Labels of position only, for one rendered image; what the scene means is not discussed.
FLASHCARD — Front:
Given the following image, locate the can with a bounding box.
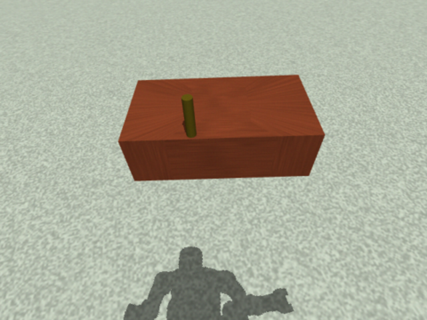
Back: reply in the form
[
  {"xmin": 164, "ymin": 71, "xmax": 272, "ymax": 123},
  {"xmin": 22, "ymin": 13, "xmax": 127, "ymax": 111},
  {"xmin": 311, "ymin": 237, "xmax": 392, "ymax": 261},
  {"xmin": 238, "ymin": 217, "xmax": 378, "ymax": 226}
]
[{"xmin": 181, "ymin": 94, "xmax": 196, "ymax": 138}]

